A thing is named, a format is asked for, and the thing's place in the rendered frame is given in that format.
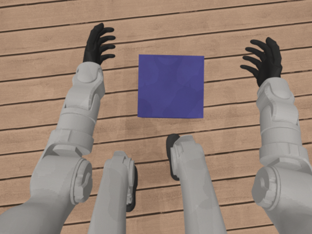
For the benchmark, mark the right robot hand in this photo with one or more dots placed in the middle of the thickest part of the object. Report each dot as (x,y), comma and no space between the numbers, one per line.
(270,66)

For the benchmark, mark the robot right shin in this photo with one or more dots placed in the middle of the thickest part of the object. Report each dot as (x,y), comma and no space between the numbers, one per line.
(189,138)

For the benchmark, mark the left robot hand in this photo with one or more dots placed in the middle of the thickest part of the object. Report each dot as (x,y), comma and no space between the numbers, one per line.
(93,49)

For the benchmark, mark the right robot upper arm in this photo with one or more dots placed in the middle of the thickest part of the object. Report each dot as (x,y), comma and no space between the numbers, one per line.
(286,197)

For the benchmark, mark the robot shin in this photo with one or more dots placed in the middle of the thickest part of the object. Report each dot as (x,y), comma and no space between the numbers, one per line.
(130,191)
(189,138)

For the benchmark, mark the robot left shin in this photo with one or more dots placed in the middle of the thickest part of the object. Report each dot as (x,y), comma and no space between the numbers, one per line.
(130,191)

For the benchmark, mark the left robot forearm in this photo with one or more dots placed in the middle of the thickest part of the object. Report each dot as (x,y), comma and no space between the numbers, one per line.
(73,134)

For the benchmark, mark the carton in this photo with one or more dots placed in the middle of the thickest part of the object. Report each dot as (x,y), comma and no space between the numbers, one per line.
(170,86)

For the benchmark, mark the left robot upper arm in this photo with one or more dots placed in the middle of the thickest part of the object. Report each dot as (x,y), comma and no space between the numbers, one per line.
(59,183)

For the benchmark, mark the right robot forearm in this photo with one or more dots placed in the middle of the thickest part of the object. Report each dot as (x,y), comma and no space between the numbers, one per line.
(280,128)

